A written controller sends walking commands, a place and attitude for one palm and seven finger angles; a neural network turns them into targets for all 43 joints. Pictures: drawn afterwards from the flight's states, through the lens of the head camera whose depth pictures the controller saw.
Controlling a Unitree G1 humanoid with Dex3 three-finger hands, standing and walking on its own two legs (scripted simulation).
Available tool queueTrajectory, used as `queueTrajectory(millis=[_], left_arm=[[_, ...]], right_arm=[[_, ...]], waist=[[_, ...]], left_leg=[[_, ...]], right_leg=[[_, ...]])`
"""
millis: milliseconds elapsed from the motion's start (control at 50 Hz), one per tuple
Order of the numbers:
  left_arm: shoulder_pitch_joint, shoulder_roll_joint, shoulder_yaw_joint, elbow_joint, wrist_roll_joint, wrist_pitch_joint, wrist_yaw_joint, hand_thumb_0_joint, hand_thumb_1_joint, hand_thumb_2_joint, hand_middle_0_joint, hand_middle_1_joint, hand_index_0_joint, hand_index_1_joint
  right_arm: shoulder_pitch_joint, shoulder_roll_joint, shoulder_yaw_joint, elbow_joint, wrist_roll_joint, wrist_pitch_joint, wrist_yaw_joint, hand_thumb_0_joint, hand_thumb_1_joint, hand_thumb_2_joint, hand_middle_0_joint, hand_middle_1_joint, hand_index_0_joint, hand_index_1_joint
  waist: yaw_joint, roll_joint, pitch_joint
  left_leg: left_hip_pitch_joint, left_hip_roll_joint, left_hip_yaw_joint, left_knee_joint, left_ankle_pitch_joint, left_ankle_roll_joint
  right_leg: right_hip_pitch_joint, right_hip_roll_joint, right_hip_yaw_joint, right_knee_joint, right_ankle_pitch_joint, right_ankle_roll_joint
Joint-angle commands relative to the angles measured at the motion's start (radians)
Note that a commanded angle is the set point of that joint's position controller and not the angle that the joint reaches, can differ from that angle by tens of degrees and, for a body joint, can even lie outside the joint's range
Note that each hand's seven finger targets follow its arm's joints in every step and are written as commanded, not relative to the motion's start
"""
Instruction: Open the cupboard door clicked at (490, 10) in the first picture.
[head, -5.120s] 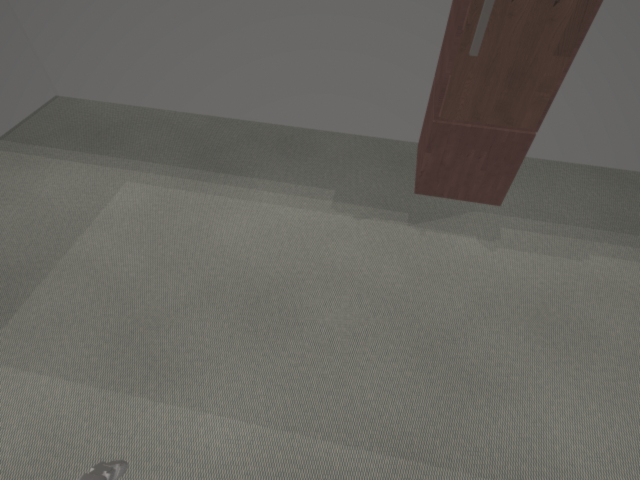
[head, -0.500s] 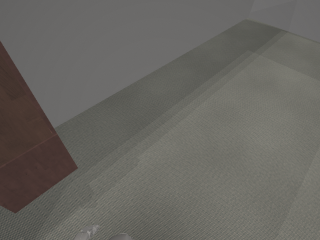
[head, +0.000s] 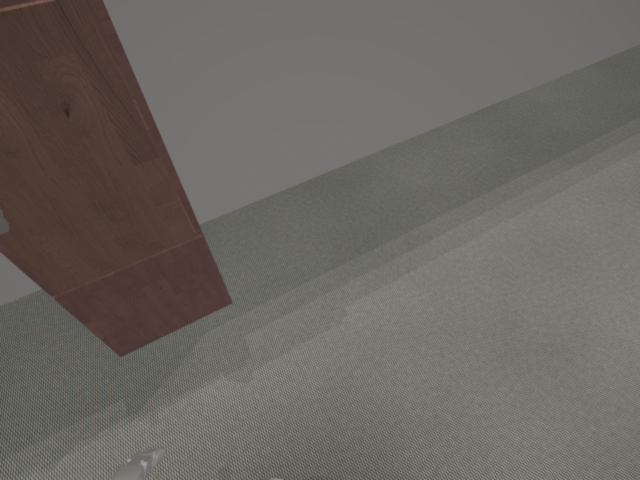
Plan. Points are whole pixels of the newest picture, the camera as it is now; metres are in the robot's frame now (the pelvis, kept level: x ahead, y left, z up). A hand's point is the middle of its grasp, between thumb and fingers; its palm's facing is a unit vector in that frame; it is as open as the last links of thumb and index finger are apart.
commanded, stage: turn to face it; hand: left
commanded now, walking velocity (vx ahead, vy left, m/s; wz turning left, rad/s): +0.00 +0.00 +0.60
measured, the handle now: out of the picture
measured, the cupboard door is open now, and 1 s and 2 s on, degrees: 0 0 0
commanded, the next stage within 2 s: take the last steps up to it in 0.84 s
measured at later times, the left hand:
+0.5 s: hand out of the picture -0.08 +0.22 -0.18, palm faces +0.37 -0.89 -0.27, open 7.3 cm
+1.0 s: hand out of the picture -0.03 +0.19 -0.13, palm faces +0.49 -0.83 -0.27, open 7.3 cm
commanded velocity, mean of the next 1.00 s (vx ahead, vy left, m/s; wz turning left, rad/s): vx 0.02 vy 0.01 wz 0.38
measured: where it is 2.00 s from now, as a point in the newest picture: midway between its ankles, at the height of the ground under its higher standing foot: outside the picture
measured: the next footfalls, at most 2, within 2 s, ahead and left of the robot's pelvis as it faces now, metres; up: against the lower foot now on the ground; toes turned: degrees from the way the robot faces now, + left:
left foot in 0.46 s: -0.04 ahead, +0.12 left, +0.00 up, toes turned +25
right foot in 0.88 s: +0.07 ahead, -0.08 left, +0.00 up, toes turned +22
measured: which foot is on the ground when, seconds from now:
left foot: down 0.00-0.00, up 0.02-0.44, down 0.46-0.88, up 0.90-1.00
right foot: down 0.00-0.46, up 0.48-0.86, down 0.88-1.00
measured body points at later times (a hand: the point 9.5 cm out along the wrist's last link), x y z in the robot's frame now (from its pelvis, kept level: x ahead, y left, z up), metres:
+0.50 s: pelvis -0.02 +0.01 +0.00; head +0.02 +0.04 +0.44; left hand -0.10 +0.27 -0.16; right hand +0.18 -0.20 -0.13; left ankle -0.07 +0.10 -0.73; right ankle +0.00 -0.13 -0.71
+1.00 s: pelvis -0.02 -0.02 +0.01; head +0.02 -0.04 +0.46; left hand -0.05 +0.23 -0.11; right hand +0.15 -0.21 -0.16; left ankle -0.11 +0.09 -0.67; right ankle +0.03 -0.10 -0.73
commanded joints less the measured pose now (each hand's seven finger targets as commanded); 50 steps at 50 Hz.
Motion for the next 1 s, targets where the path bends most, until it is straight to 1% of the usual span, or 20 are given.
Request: queueTrajectory(millis=[0, 60, 100, 220, 320, 380, 400, 420, 440, 480, 520, 560, 700, 800, 820, 840, 860, 880, 940, 980], left_arm=[[0.12, 0.259, 0.046, -0.076, 0.02, -0.034, 0.021, 0.0, 0.9, 0.9, -0.2, -0.3, -0.2, -0.3], [-0.038, 0.156, 0.023, -0.106, 0.019, -0.032, 0.02, 0.0, 0.9, 0.9, -0.2, -0.3, -0.2, -0.3], [-0.012, 0.13, 0.013, -0.1, 0.019, -0.043, 0.017, 0.0, 0.9, 0.9, -0.2, -0.3, -0.2, -0.3], [0.136, 0.175, 0.02, -0.045, 0.025, -0.039, 0.016, 0.0, 0.9, 0.9, -0.2, -0.3, -0.2, -0.3], [0.151, 0.21, 0.034, -0.024, 0.029, -0.031, 0.012, 0.0, 0.9, 0.9, -0.2, -0.3, -0.2, -0.3], [0.138, 0.211, 0.041, -0.007, 0.024, -0.024, 0.009, 0.0, 0.9, 0.9, -0.2, -0.3, -0.2, -0.3], [0.128, 0.203, 0.042, -0.01, 0.014, -0.02, 0.006, 0.0, 0.9, 0.9, -0.2, -0.3, -0.2, -0.3], [0.135, 0.151, 0.039, -0.036, 0.007, -0.015, 0.0, 0.0, 0.9, 0.9, -0.2, -0.3, -0.2, -0.3], [0.075, 0.095, 0.012, -0.081, 0.011, -0.012, -0.003, 0.0, 0.9, 0.9, -0.2, -0.3, -0.2, -0.3], [-0.006, 0.095, 0.015, -0.072, 0.014, -0.001, 0.009, 0.0, 0.9, 0.9, -0.2, -0.3, -0.2, -0.3], [0.032, 0.105, 0.018, -0.032, 0.011, -0.004, -0.001, 0.0, 0.9, 0.9, -0.2, -0.3, -0.2, -0.3], [0.068, 0.104, 0.016, -0.008, 0.011, -0.005, -0.007, 0.0, 0.9, 0.9, -0.2, -0.3, -0.2, -0.3], [0.023, 0.076, 0.002, -0.021, 0.007, 0.0, 0.001, 0.0, 0.9, 0.9, -0.2, -0.3, -0.2, -0.3], [0.099, 0.069, 0.001, 0.0, 0.003, -0.021, 0.008, 0.0, 0.9, 0.9, -0.2, -0.3, -0.2, -0.3], [0.124, 0.083, 0.003, 0.011, 0.005, -0.031, 0.011, 0.0, 0.9, 0.9, -0.2, -0.3, -0.2, -0.3], [0.149, 0.132, 0.01, 0.018, 0.015, -0.044, 0.017, 0.0, 0.9, 0.9, -0.2, -0.3, -0.2, -0.3], [0.158, 0.214, 0.024, 0.02, 0.026, -0.055, 0.023, 0.0, 0.9, 0.9, -0.2, -0.3, -0.2, -0.3], [0.175, 0.218, 0.028, 0.017, 0.016, -0.055, 0.022, 0.0, 0.9, 0.9, -0.2, -0.3, -0.2, -0.3], [0.068, 0.135, 0.009, 0.003, 0.016, -0.05, 0.018, 0.0, 0.9, 0.9, -0.2, -0.3, -0.2, -0.3], [0.079, 0.115, 0.009, 0.009, 0.017, -0.059, 0.015, 0.0, 0.9, 0.9, -0.2, -0.3, -0.2, -0.3]], right_arm=[[-0.038, -0.116, -0.046, -0.125, -0.005, -0.009, 0.001, 0.0, -0.9, -0.9, 0.2, 0.3, 0.2, 0.3], [-0.021, -0.111, -0.048, -0.076, -0.01, 0.014, 0.018, 0.0, -0.9, -0.9, 0.2, 0.3, 0.2, 0.3], [-0.003, -0.095, -0.039, -0.058, -0.009, 0.014, 0.023, 0.0, -0.9, -0.9, 0.2, 0.3, 0.2, 0.3], [-0.123, -0.085, -0.023, -0.085, -0.002, 0.017, 0.023, 0.0, -0.9, -0.9, 0.2, 0.3, 0.2, 0.3], [-0.146, -0.072, -0.005, -0.094, 0.007, 0.001, 0.021, 0.0, -0.9, -0.9, 0.2, 0.3, 0.2, 0.3], [-0.077, -0.082, -0.004, -0.081, 0.006, -0.014, 0.015, 0.0, -0.9, -0.9, 0.2, 0.3, 0.2, 0.3], [-0.022, -0.118, -0.012, -0.067, 0.004, -0.022, 0.015, 0.0, -0.9, -0.9, 0.2, 0.3, 0.2, 0.3], [0.035, -0.226, -0.037, -0.06, -0.004, -0.034, 0.01, 0.0, -0.9, -0.9, 0.2, 0.3, 0.2, 0.3], [0.093, -0.308, -0.054, -0.048, 0.002, -0.03, 0.003, 0.0, -0.9, -0.9, 0.2, 0.3, 0.2, 0.3], [0.105, -0.259, -0.042, -0.021, -0.001, -0.033, -0.021, 0.0, -0.9, -0.9, 0.2, 0.3, 0.2, 0.3], [-0.018, -0.196, -0.02, -0.049, -0.003, -0.036, -0.026, 0.0, -0.9, -0.9, 0.2, 0.3, 0.2, 0.3], [-0.042, -0.178, -0.013, -0.055, 0.0, -0.042, -0.026, 0.0, -0.9, -0.9, 0.2, 0.3, 0.2, 0.3], [-0.007, -0.168, -0.015, -0.029, -0.006, -0.033, -0.024, 0.0, -0.9, -0.9, 0.2, 0.3, 0.2, 0.3], [-0.034, -0.155, -0.017, -0.024, -0.004, -0.029, -0.024, 0.0, -0.9, -0.9, 0.2, 0.3, 0.2, 0.3], [-0.031, -0.14, -0.016, -0.021, 0.002, -0.03, -0.022, 0.0, -0.9, -0.9, 0.2, 0.3, 0.2, 0.3], [-0.007, -0.094, -0.01, -0.02, 0.011, -0.034, -0.016, 0.0, -0.9, -0.9, 0.2, 0.3, 0.2, 0.3], [0.003, -0.032, 0.004, -0.041, 0.015, -0.034, -0.011, 0.0, -0.9, -0.9, 0.2, 0.3, 0.2, 0.3], [-0.013, -0.075, -0.008, -0.041, 0.007, -0.013, -0.021, 0.0, -0.9, -0.9, 0.2, 0.3, 0.2, 0.3], [0.003, -0.06, -0.013, 0.019, -0.001, 0.005, -0.007, 0.0, -0.9, -0.9, 0.2, 0.3, 0.2, 0.3], [0.032, -0.052, -0.01, 0.039, -0.008, 0.001, 0.003, 0.0, -0.9, -0.9, 0.2, 0.3, 0.2, 0.3]], waist=[[0.066, -0.319, -0.102], [-0.014, -0.202, 0.032], [-0.006, -0.225, 0.007], [0.068, -0.222, -0.036], [0.087, -0.264, -0.084], [0.052, -0.251, -0.13], [0.017, -0.184, -0.155], [-0.017, 0.087, -0.204], [-0.05, 0.273, -0.181], [-0.053, 0.188, -0.159], [0.005, 0.119, -0.098], [0.022, 0.105, -0.106], [0.004, 0.103, -0.074], [0.043, 0.1, -0.097], [0.056, 0.066, -0.111], [0.061, -0.063, -0.137], [0.057, -0.292, -0.119], [0.079, -0.334, -0.132], [0.032, -0.169, -0.032], [0.035, -0.184, -0.034]], left_leg=[[-0.252, 0.001, 0.009, 0.457, -0.376, -0.032], [-0.226, 0.064, 0.02, 0.687, -0.202, -0.041], [-0.227, 0.065, 0.06, 0.685, -0.147, -0.062], [-0.194, 0.076, 0.121, 0.477, -0.225, -0.082], [-0.073, 0.07, 0.181, 0.249, -0.265, -0.058], [0.083, 0.057, 0.208, -0.005, -0.136, -0.036], [0.224, 0.078, 0.187, -0.139, 0.002, -0.021], [0.418, 0.283, -0.085, -0.198, 0.258, 0.068], [0.457, 0.482, -0.28, -0.196, 0.648, 0.201], [0.385, 0.423, -0.229, -0.162, 0.636, 0.224], [0.308, 0.32, -0.098, -0.166, 0.592, 0.178], [0.305, 0.276, -0.045, -0.172, 0.596, 0.158], [0.256, 0.276, -0.114, -0.192, 0.474, 0.182], [0.196, 0.239, -0.153, -0.124, 0.433, 0.146], [0.153, 0.207, -0.139, -0.073, 0.358, 0.108], [0.048, 0.139, -0.07, 0.037, 0.17, 0.047], [-0.13, 0.004, 0.059, 0.209, -0.261, -0.021], [-0.082, 0.024, 0.006, 0.362, -0.422, -0.02], [-0.113, 0.048, 0.014, 0.588, -0.256, -0.029], [-0.136, 0.068, 0.036, 0.59, -0.18, -0.039]], right_leg=[[0.151, -0.47, 0.393, -0.378, 0.056, -0.199], [-0.025, -0.312, 0.162, -0.354, 0.05, -0.151], [0.057, -0.262, 0.044, -0.303, 0.215, -0.141], [0.213, -0.318, -0.009, -0.258, 0.404, -0.178], [0.233, -0.351, -0.054, -0.199, 0.496, -0.185], [0.212, -0.33, -0.116, -0.081, 0.515, -0.129], [0.123, -0.309, -0.154, 0.016, 0.444, -0.082], [-0.106, -0.203, -0.196, 0.228, 0.152, -0.008], [-0.312, -0.112, -0.145, 0.408, -0.349, 0.037], [-0.328, -0.1, -0.011, 0.549, -0.271, 0.024], [-0.289, -0.096, -0.003, 0.561, -0.134, 0.031], [-0.245, -0.081, -0.014, 0.515, -0.09, 0.034], [-0.129, -0.034, -0.019, 0.273, -0.114, 0.028], [0.058, 0.005, -0.035, -0.038, 0.038, 0.003], [0.151, -0.011, -0.029, -0.177, 0.151, 0.0], [0.278, -0.133, 0.085, -0.25, 0.292, -0.031], [0.355, -0.363, 0.286, -0.263, 0.551, -0.137], [0.224, -0.425, 0.307, -0.278, 0.598, -0.21], [0.12, -0.287, 0.16, -0.302, 0.345, -0.202], [0.144, -0.262, 0.12, -0.341, 0.179, -0.17]])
